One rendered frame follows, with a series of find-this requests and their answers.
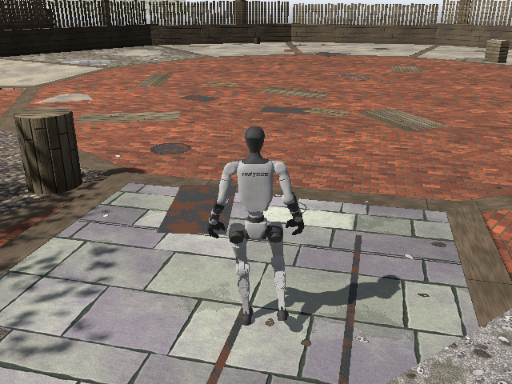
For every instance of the left robot upper arm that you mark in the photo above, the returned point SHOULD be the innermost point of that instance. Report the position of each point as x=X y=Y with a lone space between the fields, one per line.
x=225 y=183

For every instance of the right robot hand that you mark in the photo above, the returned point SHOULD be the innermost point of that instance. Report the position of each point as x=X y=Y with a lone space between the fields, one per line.
x=293 y=223

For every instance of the right robot upper arm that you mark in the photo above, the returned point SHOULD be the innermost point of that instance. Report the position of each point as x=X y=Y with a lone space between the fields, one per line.
x=284 y=180

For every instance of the left robot hand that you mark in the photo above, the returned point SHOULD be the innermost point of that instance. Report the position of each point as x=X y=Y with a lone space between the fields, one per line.
x=210 y=228

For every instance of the robot right forearm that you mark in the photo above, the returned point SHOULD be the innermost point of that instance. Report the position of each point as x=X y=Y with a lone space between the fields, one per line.
x=295 y=210

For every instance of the right robot foot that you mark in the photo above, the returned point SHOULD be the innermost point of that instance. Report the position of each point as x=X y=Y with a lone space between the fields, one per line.
x=282 y=314

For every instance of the robot left forearm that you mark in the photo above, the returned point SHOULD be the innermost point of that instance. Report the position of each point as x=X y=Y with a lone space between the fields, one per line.
x=216 y=212

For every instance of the right robot shin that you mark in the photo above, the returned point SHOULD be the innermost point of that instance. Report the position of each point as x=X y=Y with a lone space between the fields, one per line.
x=280 y=284

